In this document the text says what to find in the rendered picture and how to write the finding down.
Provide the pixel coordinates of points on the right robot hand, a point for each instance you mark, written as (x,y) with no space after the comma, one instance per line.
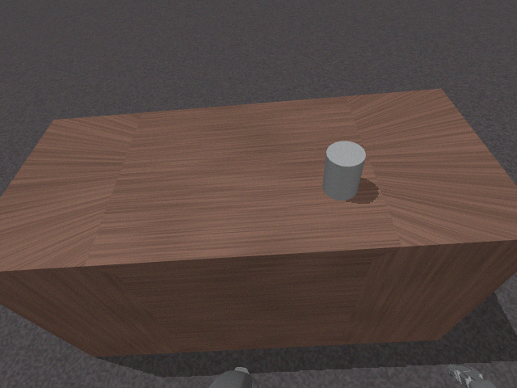
(468,377)

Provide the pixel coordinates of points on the can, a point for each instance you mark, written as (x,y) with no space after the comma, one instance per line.
(343,170)

